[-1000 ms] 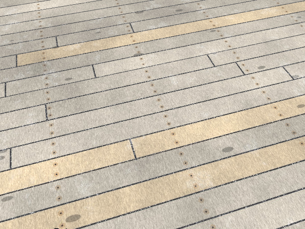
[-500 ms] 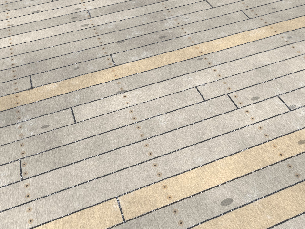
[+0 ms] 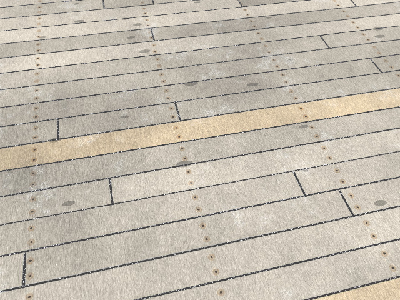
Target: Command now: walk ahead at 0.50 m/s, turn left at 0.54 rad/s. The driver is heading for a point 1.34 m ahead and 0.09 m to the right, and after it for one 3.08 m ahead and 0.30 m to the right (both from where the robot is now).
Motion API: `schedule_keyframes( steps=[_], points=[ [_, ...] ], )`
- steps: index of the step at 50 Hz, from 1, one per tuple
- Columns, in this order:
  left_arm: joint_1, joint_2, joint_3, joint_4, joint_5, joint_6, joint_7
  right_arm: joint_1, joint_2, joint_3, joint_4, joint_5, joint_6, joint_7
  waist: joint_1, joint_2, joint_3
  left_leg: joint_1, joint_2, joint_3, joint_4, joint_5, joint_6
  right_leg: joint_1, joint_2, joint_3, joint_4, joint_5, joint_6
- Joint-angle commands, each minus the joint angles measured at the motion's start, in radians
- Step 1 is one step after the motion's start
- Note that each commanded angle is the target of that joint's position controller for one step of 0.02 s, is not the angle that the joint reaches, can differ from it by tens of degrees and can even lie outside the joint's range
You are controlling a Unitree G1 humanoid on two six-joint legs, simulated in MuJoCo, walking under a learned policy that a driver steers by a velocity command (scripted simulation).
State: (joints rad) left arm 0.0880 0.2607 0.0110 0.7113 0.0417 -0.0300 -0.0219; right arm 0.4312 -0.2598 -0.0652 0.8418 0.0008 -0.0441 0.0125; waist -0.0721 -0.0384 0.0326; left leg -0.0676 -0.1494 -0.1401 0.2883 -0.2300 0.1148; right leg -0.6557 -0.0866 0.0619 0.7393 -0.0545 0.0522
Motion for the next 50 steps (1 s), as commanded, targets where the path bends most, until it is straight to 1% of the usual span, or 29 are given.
schedule_keyframes(
  steps=[1, 4, 6, 7, 8, 9, 10, 11, 12, 14, 15, 18, 21, 24, 28, 30, 31, 32, 33, 34, 35, 36, 37, 38, 39, 40, 43, 47, 50],
  points=[
    [-0.152, 0.069, 0.010, -0.110, -0.008, -0.023, -0.001, 0.078, -0.167, -0.042, -0.041, -0.009, -0.006, -0.012, -0.028, 0.105, 0.001, 0.028, 0.244, -0.207, -0.007, 0.420, 0.102, -0.002, 0.060, -0.047, -0.078, 0.027, -0.002],
    [-0.127, 0.086, 0.012, -0.112, -0.011, -0.036, -0.001, 0.049, -0.175, -0.043, -0.051, -0.016, -0.007, -0.024, -0.002, 0.121, -0.008, 0.050, 0.272, -0.237, 0.046, 0.473, 0.074, 0.110, 0.079, -0.038, -0.179, -0.015, -0.035],
    [0.011, 0.116, 0.027, -0.067, -0.011, -0.045, 0.011, 0.009, -0.182, -0.041, -0.054, -0.016, -0.014, -0.024, 0.062, 0.125, -0.051, 0.014, 0.262, -0.226, 0.148, 0.614, 0.039, 0.330, 0.117, -0.058, -0.240, -0.076, -0.075],
    [0.132, 0.139, 0.039, -0.032, -0.004, -0.057, 0.022, 0.005, -0.172, -0.036, -0.046, -0.010, -0.020, -0.018, 0.124, 0.080, -0.113, -0.017, 0.211, -0.173, 0.309, 0.639, 0.016, 0.499, 0.101, -0.050, -0.298, -0.057, -0.106],
    [0.282, 0.200, 0.054, -0.021, 0.015, -0.066, 0.038, 0.009, -0.121, -0.019, -0.067, -0.002, -0.028, -0.010, 0.183, -0.005, -0.245, -0.127, 0.164, -0.114, 0.555, 0.428, -0.007, 0.715, -0.089, 0.146, -0.319, -0.217, -0.161],
    [0.333, 0.298, 0.082, -0.004, 0.023, -0.052, 0.041, 0.148, -0.049, -0.006, -0.077, 0.026, -0.025, -0.009, 0.130, -0.242, -0.350, -0.420, -0.005, 0.015, 0.844, -0.203, -0.049, 0.947, -0.332, 0.606, -0.398, -0.285, -0.301],
    [0.294, 0.229, 0.078, 0.003, -0.005, -0.039, 0.032, 0.124, -0.127, -0.012, -0.052, -0.015, -0.016, -0.018, 0.113, -0.126, -0.263, -0.537, 0.054, 0.008, 0.937, -0.270, -0.039, 0.860, -0.328, 0.717, -0.450, -0.382, -0.311],
    [0.224, 0.153, 0.061, -0.008, -0.014, -0.038, 0.026, 0.032, -0.133, -0.015, -0.056, -0.025, -0.013, -0.012, 0.105, -0.014, -0.125, -0.546, 0.090, -0.002, 0.945, -0.182, -0.041, 0.728, -0.279, 0.561, -0.466, -0.360, -0.292],
    [0.186, 0.111, 0.051, -0.001, -0.011, -0.042, 0.021, -0.032, -0.116, -0.009, -0.070, -0.027, -0.015, -0.004, 0.098, 0.024, -0.065, -0.534, 0.116, 0.005, 0.904, -0.128, -0.044, 0.640, -0.227, 0.434, -0.485, -0.247, -0.270],
    [0.187, 0.085, 0.041, 0.029, -0.015, -0.052, 0.022, -0.061, -0.101, -0.005, -0.077, -0.038, -0.001, 0.011, 0.068, -0.041, -0.025, -0.489, 0.152, 0.026, 0.827, -0.100, -0.055, 0.552, -0.134, 0.258, -0.521, -0.070, -0.220],
    [0.205, 0.096, 0.043, 0.044, -0.019, -0.061, 0.018, -0.045, -0.093, -0.002, -0.072, -0.040, 0.006, 0.016, 0.060, -0.081, -0.040, -0.467, 0.147, 0.037, 0.813, -0.099, -0.062, 0.545, -0.133, 0.232, -0.521, 0.016, -0.231],
    [0.251, 0.103, 0.048, 0.081, -0.031, -0.079, 0.011, -0.100, -0.084, 0.004, -0.081, -0.046, 0.014, 0.022, 0.055, -0.063, -0.033, -0.517, 0.163, 0.065, 0.762, -0.058, -0.079, 0.558, -0.122, 0.163, -0.556, 0.103, -0.252],
    [0.290, 0.100, 0.048, 0.112, -0.034, -0.074, 0.012, -0.243, -0.064, 0.019, -0.124, -0.046, 0.011, 0.031, 0.078, -0.050, 0.008, -0.578, 0.207, 0.118, 0.626, 0.048, -0.101, 0.560, -0.104, 0.102, -0.602, 0.118, -0.255],
    [0.331, 0.108, 0.050, 0.142, -0.035, -0.070, 0.008, -0.360, -0.036, 0.039, -0.155, -0.037, 0.005, 0.036, 0.107, -0.053, 0.021, -0.523, 0.210, 0.167, 0.451, 0.145, -0.105, 0.550, -0.078, 0.038, -0.603, 0.170, -0.238],
    [0.388, 0.129, 0.054, 0.180, -0.032, -0.064, 0.010, -0.443, -0.053, 0.042, -0.178, -0.029, -0.001, 0.028, 0.128, -0.049, 0.033, -0.447, 0.189, 0.190, 0.326, 0.154, -0.080, 0.593, -0.114, 0.046, -0.561, 0.230, -0.225],
    [0.386, 0.143, 0.057, 0.193, -0.028, -0.057, 0.015, -0.429, -0.066, 0.037, -0.179, -0.031, -0.008, 0.019, 0.107, -0.042, 0.035, -0.398, 0.171, 0.188, 0.281, 0.101, -0.062, 0.624, -0.134, 0.071, -0.505, 0.309, -0.218],
    [0.376, 0.152, 0.059, 0.197, -0.029, -0.054, 0.018, -0.375, -0.075, 0.031, -0.162, -0.035, -0.013, 0.013, 0.078, -0.038, 0.014, -0.319, 0.150, 0.191, 0.243, 0.074, -0.051, 0.629, -0.129, 0.072, -0.440, 0.392, -0.208],
    [0.366, 0.152, 0.058, 0.201, -0.034, -0.050, 0.019, -0.260, -0.089, 0.021, -0.122, -0.043, -0.024, 0.003, 0.023, -0.005, -0.040, -0.161, 0.129, 0.196, 0.170, 0.090, -0.034, 0.605, -0.092, 0.043, -0.301, 0.461, -0.191],
    [0.363, 0.128, 0.050, 0.192, -0.039, -0.053, 0.018, -0.103, -0.140, 0.002, -0.076, -0.059, -0.037, -0.010, -0.036, 0.044, -0.145, 0.076, 0.205, 0.118, 0.157, 0.073, -0.003, 0.489, -0.038, 0.008, -0.100, 0.351, -0.171],
    [0.383, 0.043, 0.028, 0.144, -0.055, -0.055, 0.017, 0.035, -0.237, -0.019, -0.073, -0.081, -0.042, -0.024, -0.068, 0.201, -0.295, 0.338, 0.501, -0.218, 0.110, -0.057, 0.057, 0.248, 0.063, -0.059, 0.221, -0.074, -0.138],
    [0.453, 0.056, 0.038, 0.154, -0.053, -0.044, 0.024, 0.024, -0.268, -0.032, -0.062, -0.053, -0.024, -0.021, -0.030, 0.298, -0.323, 0.344, 0.620, -0.498, -0.012, -0.105, 0.126, 0.068, 0.150, -0.051, 0.398, -0.486, -0.136],
    [0.385, 0.118, 0.057, 0.169, -0.032, -0.028, 0.029, -0.061, -0.176, -0.012, -0.073, -0.032, -0.017, -0.018, -0.001, 0.144, -0.169, 0.210, 0.559, -0.389, -0.031, -0.200, 0.098, 0.027, 0.079, 0.008, 0.448, -0.413, -0.147],
    [0.341, 0.092, 0.055, 0.164, -0.032, -0.027, 0.018, -0.141, -0.116, 0.004, -0.082, -0.025, -0.022, -0.014, 0.027, 0.124, -0.064, 0.084, 0.509, -0.254, -0.072, -0.154, 0.074, 0.036, 0.047, 0.009, 0.419, -0.329, -0.145],
    [0.327, 0.069, 0.053, 0.168, -0.032, -0.020, 0.012, -0.179, -0.081, 0.012, -0.081, -0.026, -0.028, -0.012, 0.051, 0.127, -0.024, 0.010, 0.463, -0.150, -0.107, -0.071, 0.045, 0.069, 0.023, 0.000, 0.388, -0.282, -0.138],
    [0.326, 0.065, 0.056, 0.174, -0.019, -0.008, 0.006, -0.184, -0.065, 0.017, -0.073, -0.023, -0.036, -0.015, 0.068, 0.143, 0.002, -0.040, 0.431, -0.069, -0.125, 0.007, 0.027, 0.093, 0.010, -0.008, 0.372, -0.262, -0.128],
    [0.332, 0.051, 0.056, 0.177, -0.013, 0.003, -0.002, -0.181, -0.061, 0.017, -0.064, -0.023, -0.044, -0.017, 0.082, 0.148, 0.003, -0.065, 0.414, -0.012, -0.135, 0.068, 0.018, 0.113, 0.007, -0.015, 0.374, -0.238, -0.120],
    [0.264, 0.031, 0.058, 0.151, -0.013, 0.020, -0.018, -0.140, -0.076, 0.008, -0.036, -0.013, -0.067, -0.020, 0.094, 0.119, 0.010, -0.047, 0.407, 0.095, -0.157, 0.207, 0.026, 0.046, -0.001, -0.025, 0.374, -0.153, -0.106],
    [0.126, 0.019, 0.054, 0.101, -0.012, 0.023, -0.031, -0.080, -0.065, 0.007, 0.004, -0.018, -0.066, -0.023, 0.076, 0.109, 0.043, -0.008, 0.394, 0.205, -0.165, 0.293, 0.032, -0.055, -0.009, -0.045, 0.262, -0.027, -0.090],
    [0.017, 0.001, 0.040, 0.062, -0.011, 0.019, -0.043, -0.061, -0.076, 0.005, 0.023, -0.019, -0.064, -0.026, 0.058, 0.109, 0.063, -0.005, 0.380, 0.285, -0.155, 0.355, 0.021, -0.008, 0.004, -0.099, 0.077, 0.064, -0.095]
  ],
)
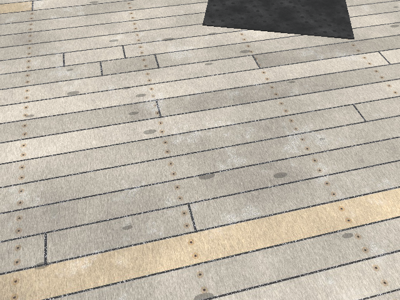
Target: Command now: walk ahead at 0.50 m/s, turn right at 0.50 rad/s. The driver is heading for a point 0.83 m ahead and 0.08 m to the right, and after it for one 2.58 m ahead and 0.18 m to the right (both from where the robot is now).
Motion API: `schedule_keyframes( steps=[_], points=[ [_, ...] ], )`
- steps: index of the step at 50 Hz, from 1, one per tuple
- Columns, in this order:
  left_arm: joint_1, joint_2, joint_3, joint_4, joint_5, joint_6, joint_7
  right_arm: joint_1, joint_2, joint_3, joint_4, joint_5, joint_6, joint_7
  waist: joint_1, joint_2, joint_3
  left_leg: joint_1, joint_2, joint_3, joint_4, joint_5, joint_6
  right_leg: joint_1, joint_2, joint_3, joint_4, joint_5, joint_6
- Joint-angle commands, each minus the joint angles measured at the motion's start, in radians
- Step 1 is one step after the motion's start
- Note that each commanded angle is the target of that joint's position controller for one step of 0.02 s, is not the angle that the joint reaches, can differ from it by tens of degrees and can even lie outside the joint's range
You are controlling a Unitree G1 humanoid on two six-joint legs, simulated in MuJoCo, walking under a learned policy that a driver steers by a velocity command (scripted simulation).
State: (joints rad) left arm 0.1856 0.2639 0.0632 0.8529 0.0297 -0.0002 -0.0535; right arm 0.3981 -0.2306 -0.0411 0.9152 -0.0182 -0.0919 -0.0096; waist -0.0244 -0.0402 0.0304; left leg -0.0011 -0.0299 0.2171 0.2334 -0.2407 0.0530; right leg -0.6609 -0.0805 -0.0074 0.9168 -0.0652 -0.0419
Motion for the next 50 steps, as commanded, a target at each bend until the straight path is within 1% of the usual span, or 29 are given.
schedule_keyframes(
  steps=[1, 4, 7, 8, 9, 10, 11, 12, 13, 14, 15, 16, 18, 20, 26, 32, 33, 35, 36, 37, 38, 39, 40, 41, 42, 43, 45, 48, 50],
  points=[
    [-0.118, -0.003, -0.016, -0.095, 0.002, -0.012, -0.015, -0.012, -0.114, -0.021, -0.041, 0.000, -0.016, -0.006, 0.000, 0.111, 0.071, -0.056, 0.270, -0.056, -0.099, 0.387, 0.082, 0.010, 0.002, -0.052, -0.148, 0.082, -0.009],
    [-0.183, 0.008, -0.019, -0.128, 0.007, -0.012, -0.021, 0.034, -0.134, -0.027, -0.013, -0.002, -0.006, -0.013, -0.015, 0.104, 0.083, 0.038, 0.298, -0.017, -0.058, 0.493, 0.073, 0.032, 0.021, -0.098, -0.243, 0.029, -0.047],
    [-0.145, 0.029, -0.009, -0.128, 0.011, -0.010, -0.011, 0.031, -0.167, -0.034, 0.000, -0.005, 0.011, -0.022, 0.017, 0.131, 0.035, 0.117, 0.308, 0.032, 0.106, 0.884, 0.056, 0.142, 0.098, -0.155, -0.283, -0.117, -0.105],
    [-0.082, 0.043, 0.000, -0.113, 0.011, -0.012, -0.006, 0.027, -0.184, -0.039, 0.002, -0.007, 0.021, -0.024, 0.046, 0.140, -0.006, 0.127, 0.309, 0.043, 0.224, 0.998, 0.055, 0.217, 0.135, -0.166, -0.293, -0.174, -0.129],
    [0.020, 0.065, 0.014, -0.084, 0.012, -0.019, 0.002, 0.024, -0.197, -0.042, 0.001, -0.006, 0.032, -0.024, 0.088, 0.136, -0.069, 0.100, 0.307, 0.047, 0.394, 0.994, 0.051, 0.341, 0.171, -0.160, -0.333, -0.199, -0.157],
    [0.183, 0.108, 0.037, -0.032, 0.023, -0.027, 0.015, 0.009, -0.197, -0.041, -0.013, -0.004, 0.037, -0.020, 0.165, 0.082, -0.157, -0.039, 0.286, 0.060, 0.647, 0.814, 0.022, 0.577, 0.160, -0.094, -0.416, -0.181, -0.197],
    [0.255, 0.239, 0.075, -0.030, 0.032, -0.024, 0.032, 0.046, -0.100, -0.019, -0.078, 0.017, 0.029, -0.004, 0.151, -0.127, -0.278, -0.447, 0.171, 0.057, 1.033, 0.184, -0.037, 0.929, -0.140, 0.352, -0.436, -0.262, -0.328],
    [0.234, 0.272, 0.081, -0.051, -0.006, -0.014, 0.035, -0.036, -0.131, -0.028, -0.127, 0.006, 0.017, 0.007, 0.137, -0.113, -0.331, -0.668, 0.008, -0.141, 1.225, -0.310, -0.065, 0.989, -0.276, 0.768, -0.610, -0.201, -0.401],
    [0.204, 0.253, 0.076, -0.039, -0.017, -0.007, 0.043, -0.153, -0.145, -0.030, -0.156, 0.001, 0.008, 0.012, 0.143, -0.001, -0.188, -0.765, 0.076, -0.240, 1.208, -0.207, -0.053, 0.901, -0.239, 0.607, -0.637, -0.145, -0.362],
    [0.153, 0.202, 0.063, -0.033, -0.023, -0.009, 0.049, -0.148, -0.129, -0.022, -0.156, 0.009, -0.004, 0.014, 0.097, 0.031, -0.084, -0.738, 0.116, -0.236, 1.113, -0.116, -0.046, 0.759, -0.212, 0.489, -0.652, -0.060, -0.322],
    [0.105, 0.160, 0.051, -0.037, -0.023, -0.015, 0.052, -0.125, -0.124, -0.023, -0.139, 0.004, -0.003, 0.012, 0.047, 0.064, -0.025, -0.675, 0.145, -0.238, 1.021, -0.088, -0.047, 0.645, -0.151, 0.394, -0.667, 0.042, -0.274],
    [0.073, 0.134, 0.043, -0.040, -0.031, -0.022, 0.054, -0.101, -0.122, -0.023, -0.135, -0.015, 0.014, 0.010, 0.011, 0.053, -0.008, -0.608, 0.157, -0.241, 0.967, -0.077, -0.060, 0.563, -0.108, 0.330, -0.681, 0.113, -0.252],
    [0.065, 0.108, 0.031, -0.043, -0.033, -0.046, 0.050, -0.058, -0.103, -0.020, -0.116, -0.032, 0.050, 0.018, -0.015, 0.037, -0.038, -0.534, 0.160, -0.227, 0.917, -0.061, -0.077, 0.512, -0.065, 0.257, -0.697, 0.206, -0.243],
    [0.105, 0.118, 0.030, -0.023, -0.030, -0.063, 0.046, -0.082, -0.089, -0.018, -0.119, -0.028, 0.064, 0.027, -0.012, 0.025, -0.031, -0.551, 0.162, -0.208, 0.844, 0.003, -0.086, 0.502, -0.048, 0.210, -0.728, 0.238, -0.230],
    [0.213, 0.112, 0.016, 0.024, -0.022, -0.079, 0.045, -0.275, -0.093, -0.015, -0.160, -0.006, 0.065, 0.038, 0.066, -0.010, 0.023, -0.683, 0.159, -0.191, 0.609, 0.220, -0.056, 0.643, -0.048, 0.118, -0.778, 0.293, -0.134],
    [0.260, 0.099, -0.002, 0.070, -0.002, -0.086, 0.068, -0.396, -0.080, -0.003, -0.198, -0.002, 0.054, 0.052, 0.096, -0.003, 0.084, -0.693, 0.080, -0.173, 0.422, 0.236, 0.004, 0.781, -0.104, 0.020, -0.786, 0.391, -0.116],
    [0.252, 0.101, -0.004, 0.076, -0.001, -0.086, 0.074, -0.394, -0.080, -0.003, -0.201, -0.004, 0.052, 0.053, 0.087, -0.005, 0.084, -0.666, 0.065, -0.160, 0.390, 0.213, 0.019, 0.800, -0.113, 0.002, -0.767, 0.457, -0.109],
    [0.222, 0.119, -0.005, 0.079, 0.002, -0.089, 0.084, -0.337, -0.087, -0.007, -0.188, -0.006, 0.052, 0.047, 0.049, -0.026, 0.046, -0.547, 0.008, -0.110, 0.358, 0.131, 0.057, 0.820, -0.121, -0.041, -0.660, 0.770, -0.088],
    [0.210, 0.130, -0.004, 0.082, 0.005, -0.086, 0.091, -0.266, -0.098, -0.013, -0.167, -0.011, 0.049, 0.041, 0.017, -0.040, 0.011, -0.479, -0.028, -0.087, 0.355, 0.081, 0.075, 0.834, -0.119, -0.058, -0.541, 0.957, -0.076],
    [0.198, 0.143, 0.000, 0.080, 0.009, -0.079, 0.095, -0.134, -0.117, -0.023, -0.126, -0.016, 0.041, 0.035, -0.034, -0.042, -0.054, -0.366, -0.062, -0.084, 0.317, 0.076, 0.094, 0.828, -0.108, -0.069, -0.356, 1.026, -0.064],
    [0.169, 0.156, 0.001, 0.069, -0.005, -0.077, 0.096, 0.014, -0.138, -0.034, -0.084, -0.031, 0.027, 0.030, -0.108, -0.027, -0.124, -0.166, -0.042, -0.130, 0.220, 0.203, 0.126, 0.716, -0.079, -0.095, -0.119, 0.877, -0.045],
    [0.162, 0.126, -0.010, 0.021, -0.019, -0.087, 0.095, 0.124, -0.236, -0.061, -0.071, -0.041, 0.024, 0.019, -0.134, 0.103, -0.239, 0.081, 0.191, -0.401, 0.256, 0.495, 0.204, 0.483, 0.015, -0.141, 0.247, 0.363, -0.014],
    [0.255, 0.073, -0.013, -0.003, -0.048, -0.089, 0.082, 0.054, -0.295, -0.078, -0.092, -0.008, 0.037, 0.019, -0.028, 0.324, -0.371, 0.331, 0.431, -0.866, 0.216, 0.942, 0.402, 0.137, 0.227, -0.041, 0.580, -0.490, 0.030],
    [0.211, 0.118, -0.011, 0.005, -0.010, -0.084, 0.081, 0.003, -0.271, -0.080, -0.102, 0.036, 0.042, 0.028, -0.029, 0.095, -0.339, 0.251, 0.387, -0.743, 0.214, 0.978, 0.384, 0.098, 0.129, 0.089, 0.590, -0.405, 0.020],
    [0.141, 0.105, -0.014, -0.017, -0.015, -0.087, 0.077, -0.061, -0.219, -0.066, -0.116, 0.033, 0.046, 0.025, -0.023, 0.065, -0.204, 0.120, 0.352, -0.633, 0.179, 0.931, 0.355, 0.065, 0.094, 0.081, 0.547, -0.348, 0.026],
    [0.121, 0.099, -0.015, -0.022, -0.012, -0.085, 0.076, -0.102, -0.158, -0.050, -0.117, 0.026, 0.054, 0.021, 0.009, -0.004, -0.094, -0.019, 0.297, -0.558, 0.129, 0.866, 0.304, 0.074, 0.060, 0.068, 0.460, -0.323, 0.032],
    [0.120, 0.086, -0.017, -0.037, 0.010, -0.044, 0.071, -0.125, -0.134, -0.039, -0.114, 0.027, 0.060, 0.013, 0.049, 0.017, -0.044, -0.167, 0.216, -0.471, 0.082, 0.808, 0.249, 0.143, 0.037, 0.060, 0.336, -0.308, 0.057],
    [0.137, 0.063, -0.021, -0.051, 0.006, -0.008, 0.072, -0.109, -0.192, -0.054, -0.114, 0.015, 0.053, 0.017, 0.065, 0.054, -0.088, -0.216, 0.171, -0.426, 0.090, 0.891, 0.232, 0.177, 0.053, 0.035, 0.237, -0.270, 0.088],
    [0.100, 0.070, -0.019, -0.069, 0.005, 0.000, 0.075, -0.101, -0.201, -0.057, -0.122, 0.014, 0.060, 0.015, 0.055, 0.074, -0.103, -0.209, 0.151, -0.428, 0.097, 0.853, 0.204, 0.151, 0.049, 0.031, 0.174, -0.224, 0.100]
  ],
)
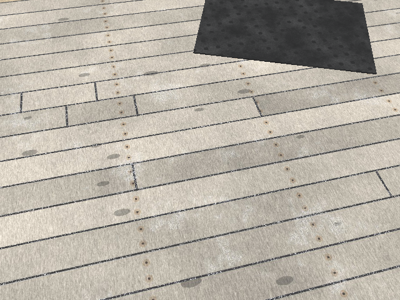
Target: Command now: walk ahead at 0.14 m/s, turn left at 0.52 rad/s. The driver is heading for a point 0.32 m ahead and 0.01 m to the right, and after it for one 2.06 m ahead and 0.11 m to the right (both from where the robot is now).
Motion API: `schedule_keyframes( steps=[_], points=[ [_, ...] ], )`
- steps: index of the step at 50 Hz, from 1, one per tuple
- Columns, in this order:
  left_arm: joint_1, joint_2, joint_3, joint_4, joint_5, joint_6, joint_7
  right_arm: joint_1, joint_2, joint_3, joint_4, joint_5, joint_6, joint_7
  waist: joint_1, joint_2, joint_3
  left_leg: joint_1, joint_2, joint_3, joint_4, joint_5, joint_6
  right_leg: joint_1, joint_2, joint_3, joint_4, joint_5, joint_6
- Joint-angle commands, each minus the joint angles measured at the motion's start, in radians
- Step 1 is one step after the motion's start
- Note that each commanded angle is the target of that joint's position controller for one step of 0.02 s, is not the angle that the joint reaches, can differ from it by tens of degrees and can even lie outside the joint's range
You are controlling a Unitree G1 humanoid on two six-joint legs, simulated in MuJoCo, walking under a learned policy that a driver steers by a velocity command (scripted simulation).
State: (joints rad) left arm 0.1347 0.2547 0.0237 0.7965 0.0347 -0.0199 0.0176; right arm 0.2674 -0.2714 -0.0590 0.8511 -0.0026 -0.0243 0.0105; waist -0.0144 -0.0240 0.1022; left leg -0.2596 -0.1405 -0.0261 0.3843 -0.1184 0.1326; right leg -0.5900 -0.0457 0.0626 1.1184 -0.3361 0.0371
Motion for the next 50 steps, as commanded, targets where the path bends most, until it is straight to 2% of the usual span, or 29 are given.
schedule_keyframes(
  steps=[1, 4, 6, 8, 11, 15, 16, 17, 18, 19, 20, 21, 22, 23, 25, 27, 30, 32, 33, 34, 35, 36, 37, 38, 41, 50],
  points=[
    [0.124, 0.086, 0.023, -0.024, -0.001, 0.024, 0.005, 0.037, -0.160, -0.039, -0.060, -0.001, -0.002, -0.008, 0.035, 0.070, -0.178, 0.059, 0.254, -0.196, -0.051, 0.691, 0.108, 0.063, 0.011, -0.038, -0.055, 0.067, 0.026],
    [0.047, 0.100, 0.027, -0.054, -0.006, 0.037, 0.008, 0.065, -0.165, -0.044, -0.068, 0.000, 0.018, -0.018, 0.002, 0.094, -0.176, 0.104, 0.249, -0.257, -0.046, 0.534, 0.068, 0.011, 0.005, -0.020, -0.115, 0.104, 0.033],
    [0.016, 0.103, 0.027, -0.065, -0.010, 0.042, 0.010, 0.077, -0.165, -0.046, -0.073, -0.004, 0.028, -0.024, -0.012, 0.103, -0.167, 0.145, 0.258, -0.297, -0.044, 0.450, 0.062, -0.017, 0.005, -0.007, -0.158, 0.103, 0.033],
    [-0.001, 0.103, 0.025, -0.069, -0.014, 0.041, 0.012, 0.087, -0.155, -0.044, -0.075, -0.012, 0.032, -0.028, -0.025, 0.114, -0.155, 0.173, 0.269, -0.317, -0.036, 0.439, 0.067, -0.015, 0.006, -0.004, -0.206, 0.087, 0.026],
    [-0.010, 0.104, 0.021, -0.072, -0.022, 0.035, 0.016, 0.094, -0.148, -0.039, -0.073, -0.023, 0.036, -0.030, -0.034, 0.123, -0.147, 0.193, 0.287, -0.333, 0.000, 0.531, 0.084, 0.042, 0.024, -0.009, -0.277, 0.031, 0.004],
    [0.026, 0.106, 0.016, -0.065, -0.036, 0.026, 0.023, 0.056, -0.151, -0.032, -0.076, -0.024, 0.044, -0.031, -0.022, 0.131, -0.138, 0.179, 0.293, -0.366, 0.054, 0.602, 0.077, 0.196, 0.056, -0.022, -0.454, -0.032, -0.037],
    [0.056, 0.103, 0.015, -0.056, -0.037, 0.023, 0.024, 0.035, -0.151, -0.029, -0.077, -0.018, 0.047, -0.033, -0.001, 0.129, -0.132, 0.162, 0.279, -0.371, 0.069, 0.562, 0.056, 0.264, 0.060, -0.027, -0.563, 0.010, -0.047],
    [0.098, 0.097, 0.013, -0.042, -0.031, 0.017, 0.027, 0.006, -0.145, -0.023, -0.080, -0.006, 0.048, -0.037, 0.031, 0.115, -0.127, 0.117, 0.251, -0.369, 0.093, 0.461, 0.017, 0.371, 0.051, -0.020, -0.729, 0.132, -0.060],
    [0.116, 0.119, 0.015, -0.038, -0.017, 0.007, 0.033, 0.011, -0.116, -0.011, -0.087, -0.001, 0.043, -0.038, 0.028, 0.054, -0.142, 0.043, 0.209, -0.346, 0.134, 0.286, -0.034, 0.493, -0.038, 0.067, -0.823, 0.280, -0.081],
    [0.095, 0.173, 0.013, -0.061, -0.006, 0.001, 0.040, 0.087, -0.044, 0.009, -0.093, -0.008, 0.036, -0.039, -0.023, -0.150, -0.185, -0.040, 0.111, -0.220, 0.275, -0.164, -0.081, 0.597, -0.275, 0.292, -0.833, 0.649, -0.137],
    [0.081, 0.175, 0.010, -0.050, -0.022, 0.011, 0.031, 0.095, -0.103, -0.010, -0.072, 0.002, 0.056, -0.047, -0.012, -0.208, -0.187, -0.047, 0.006, -0.114, 0.342, -0.499, -0.095, 0.508, -0.349, 0.370, -0.783, 0.859, -0.292],
    [0.088, 0.138, 0.003, -0.048, -0.025, 0.008, 0.021, 0.075, -0.137, -0.016, -0.054, -0.010, 0.065, -0.049, 0.000, -0.117, -0.163, -0.049, 0.032, -0.114, 0.457, -0.508, -0.107, 0.483, -0.327, 0.343, -0.791, 0.836, -0.322],
    [0.067, 0.112, -0.007, -0.043, -0.025, 0.003, 0.017, 0.048, -0.125, -0.017, -0.042, -0.007, 0.070, -0.045, -0.003, -0.079, -0.137, -0.046, 0.043, -0.122, 0.484, -0.459, -0.118, 0.454, -0.270, 0.272, -0.801, 0.764, -0.294],
    [0.039, 0.103, -0.012, -0.043, -0.019, 0.005, 0.018, 0.042, -0.111, -0.014, -0.031, -0.002, 0.074, -0.040, -0.019, -0.073, -0.125, -0.030, 0.054, -0.123, 0.478, -0.416, -0.134, 0.438, -0.212, 0.206, -0.808, 0.695, -0.251],
    [0.034, 0.115, -0.011, -0.025, -0.018, 0.004, 0.024, 0.039, -0.090, -0.005, -0.008, -0.006, 0.081, -0.030, -0.023, -0.125, -0.121, -0.009, 0.063, -0.097, 0.427, -0.362, -0.159, 0.452, -0.153, 0.137, -0.804, 0.697, -0.214],
    [0.052, 0.115, -0.012, -0.004, -0.021, 0.006, 0.021, 0.025, -0.076, 0.004, 0.014, -0.002, 0.084, -0.032, -0.010, -0.122, -0.138, 0.019, 0.073, -0.060, 0.332, -0.350, -0.175, 0.484, -0.132, 0.113, -0.787, 0.695, -0.204],
    [0.081, 0.127, -0.006, 0.030, -0.019, 0.011, 0.017, -0.013, -0.065, 0.014, 0.041, 0.007, 0.085, -0.041, 0.016, -0.133, -0.142, 0.059, 0.092, -0.025, 0.170, -0.292, -0.171, 0.511, -0.130, 0.136, -0.774, 0.623, -0.206],
    [0.067, 0.135, -0.001, 0.046, -0.022, 0.017, 0.016, 0.003, -0.060, 0.020, 0.073, 0.007, 0.079, -0.046, -0.003, -0.118, -0.140, 0.129, 0.101, -0.009, 0.003, -0.148, -0.156, 0.488, -0.116, 0.138, -0.759, 0.549, -0.183],
    [0.066, 0.135, 0.001, 0.053, -0.023, 0.018, 0.016, 0.009, -0.065, 0.022, 0.088, 0.001, 0.073, -0.048, -0.008, -0.102, -0.138, 0.188, 0.122, -0.031, -0.072, -0.036, -0.148, 0.450, -0.109, 0.142, -0.761, 0.485, -0.156],
    [0.075, 0.125, -0.001, 0.056, -0.026, 0.015, 0.013, -0.002, -0.091, 0.020, 0.094, -0.011, 0.064, -0.050, 0.003, -0.074, -0.145, 0.246, 0.169, -0.089, -0.065, 0.029, -0.138, 0.397, -0.098, 0.148, -0.770, 0.393, -0.126],
    [0.090, 0.123, 0.003, 0.060, -0.027, 0.014, 0.008, -0.013, -0.124, 0.018, 0.098, -0.020, 0.057, -0.049, 0.027, -0.021, -0.130, 0.243, 0.221, -0.132, -0.027, 0.095, -0.121, 0.366, -0.060, 0.119, -0.771, 0.290, -0.108],
    [0.094, 0.095, -0.001, 0.077, -0.032, 0.019, 0.007, -0.046, -0.117, 0.019, 0.116, -0.007, 0.053, -0.043, 0.042, 0.075, -0.081, 0.135, 0.220, -0.130, -0.017, 0.059, -0.099, 0.401, -0.014, 0.069, -0.804, 0.211, -0.100],
    [0.083, 0.104, 0.001, 0.095, -0.029, 0.024, 0.010, -0.051, -0.080, 0.030, 0.121, -0.007, 0.046, -0.038, 0.025, 0.066, -0.063, 0.094, 0.218, -0.136, -0.044, 0.014, -0.097, 0.439, -0.011, 0.063, -0.787, 0.207, -0.095],
    [0.079, 0.103, 0.004, 0.107, -0.026, 0.027, 0.011, -0.044, -0.072, 0.035, 0.136, -0.008, 0.040, -0.039, 0.023, 0.072, -0.060, 0.079, 0.216, -0.135, -0.061, -0.005, -0.100, 0.457, -0.015, 0.062, -0.780, 0.224, -0.097],
    [0.089, 0.099, 0.005, 0.139, -0.024, 0.027, 0.007, -0.027, -0.078, 0.040, 0.172, -0.007, 0.032, -0.047, 0.026, 0.075, -0.062, 0.081, 0.211, -0.135, -0.079, -0.014, -0.098, 0.469, -0.026, 0.065, -0.776, 0.260, -0.099],
    [0.111, 0.076, -0.004, 0.234, -0.026, 0.030, 0.008, -0.007, -0.057, 0.055, 0.232, -0.006, 0.025, -0.050, 0.025, 0.039, -0.035, 0.058, 0.215, -0.140, -0.105, -0.083, -0.083, 0.453, -0.019, 0.061, -0.798, 0.205, -0.078]
  ],
)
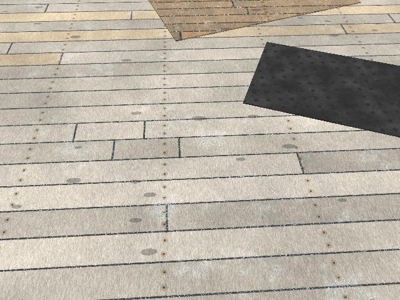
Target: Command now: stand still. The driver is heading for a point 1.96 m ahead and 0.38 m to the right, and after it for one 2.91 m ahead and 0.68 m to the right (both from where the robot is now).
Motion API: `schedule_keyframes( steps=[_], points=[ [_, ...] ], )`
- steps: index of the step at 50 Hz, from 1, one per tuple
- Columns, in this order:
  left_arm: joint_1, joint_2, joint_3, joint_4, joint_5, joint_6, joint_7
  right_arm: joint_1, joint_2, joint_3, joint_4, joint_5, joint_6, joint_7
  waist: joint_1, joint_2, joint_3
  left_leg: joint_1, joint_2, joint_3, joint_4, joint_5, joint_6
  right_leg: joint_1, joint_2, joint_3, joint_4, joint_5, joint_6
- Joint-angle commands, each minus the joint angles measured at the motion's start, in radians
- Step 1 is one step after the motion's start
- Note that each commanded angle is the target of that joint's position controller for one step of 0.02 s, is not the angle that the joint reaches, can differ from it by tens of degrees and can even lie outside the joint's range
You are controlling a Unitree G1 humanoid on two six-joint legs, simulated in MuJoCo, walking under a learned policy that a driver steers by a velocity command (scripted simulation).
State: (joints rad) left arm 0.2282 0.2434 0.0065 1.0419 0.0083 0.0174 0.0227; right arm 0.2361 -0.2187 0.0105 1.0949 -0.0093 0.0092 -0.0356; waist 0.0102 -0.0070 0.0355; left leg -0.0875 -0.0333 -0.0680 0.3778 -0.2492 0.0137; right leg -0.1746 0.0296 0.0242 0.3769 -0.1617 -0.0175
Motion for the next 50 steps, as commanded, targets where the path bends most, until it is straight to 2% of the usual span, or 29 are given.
schedule_keyframes(
  steps=[1, 20, 50],
  points=[
    [0.021, 0.085, 0.012, -0.003, 0.000, -0.008, 0.003, 0.028, -0.107, -0.014, -0.007, 0.000, -0.009, -0.004, 0.000, 0.020, 0.032, -0.114, 0.107, -0.098, -0.099, 0.047, 0.037, 0.036, -0.095, 0.099, -0.057, 0.029, -0.022],
    [0.086, 0.030, -0.002, 0.089, 0.001, -0.012, 0.013, 0.096, -0.049, -0.004, 0.043, 0.001, -0.015, -0.008, -0.001, 0.013, 0.036, -0.119, 0.096, -0.080, -0.083, 0.074, 0.043, 0.013, -0.100, 0.095, -0.040, 0.043, -0.017],
    [0.123, -0.018, 0.002, 0.121, 0.000, -0.014, 0.022, 0.170, 0.003, -0.008, 0.053, -0.001, -0.020, -0.016, -0.004, 0.011, 0.045, -0.108, 0.096, -0.067, -0.059, 0.127, 0.042, 0.014, -0.101, 0.088, -0.020, 0.085, -0.019]
  ],
)
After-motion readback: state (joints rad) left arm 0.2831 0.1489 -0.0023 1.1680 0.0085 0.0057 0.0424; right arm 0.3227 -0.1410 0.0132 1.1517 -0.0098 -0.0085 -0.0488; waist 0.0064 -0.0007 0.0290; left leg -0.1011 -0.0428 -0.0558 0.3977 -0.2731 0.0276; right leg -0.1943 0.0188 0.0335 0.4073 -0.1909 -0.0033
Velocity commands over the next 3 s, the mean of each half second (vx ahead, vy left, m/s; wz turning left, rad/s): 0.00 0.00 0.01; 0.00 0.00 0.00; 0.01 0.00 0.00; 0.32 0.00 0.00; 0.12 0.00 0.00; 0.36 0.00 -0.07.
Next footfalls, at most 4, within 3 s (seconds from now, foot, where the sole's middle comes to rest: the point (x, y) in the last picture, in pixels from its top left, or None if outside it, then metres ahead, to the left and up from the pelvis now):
2.12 left None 0.41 0.02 -0.78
2.54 right None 0.35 -0.15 -0.78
2.92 left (183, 287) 0.57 0.09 -0.78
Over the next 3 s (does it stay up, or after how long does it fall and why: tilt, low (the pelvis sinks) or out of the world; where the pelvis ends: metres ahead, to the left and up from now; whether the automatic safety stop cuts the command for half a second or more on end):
stays up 0.49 0.00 -0.02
